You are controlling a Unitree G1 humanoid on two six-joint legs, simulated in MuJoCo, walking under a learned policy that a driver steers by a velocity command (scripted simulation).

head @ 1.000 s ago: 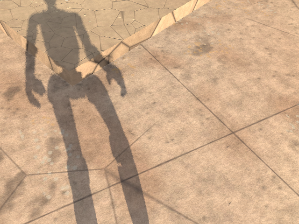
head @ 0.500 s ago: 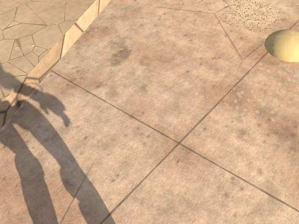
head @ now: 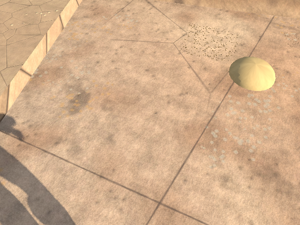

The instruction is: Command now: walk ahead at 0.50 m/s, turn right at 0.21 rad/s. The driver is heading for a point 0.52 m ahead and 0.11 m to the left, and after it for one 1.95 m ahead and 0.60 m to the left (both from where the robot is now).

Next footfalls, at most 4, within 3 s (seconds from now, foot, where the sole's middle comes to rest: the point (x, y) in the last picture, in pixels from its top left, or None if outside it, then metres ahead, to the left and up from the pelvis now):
0.38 right None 0.34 -0.12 -0.77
0.92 left None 0.35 0.07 -0.77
1.40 right None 0.40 -0.11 -0.77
1.86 left None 0.42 0.18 -0.77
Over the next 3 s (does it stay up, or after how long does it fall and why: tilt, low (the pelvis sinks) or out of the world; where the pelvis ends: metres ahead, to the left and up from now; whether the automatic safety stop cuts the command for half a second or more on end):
stays up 0.86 0.45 0.00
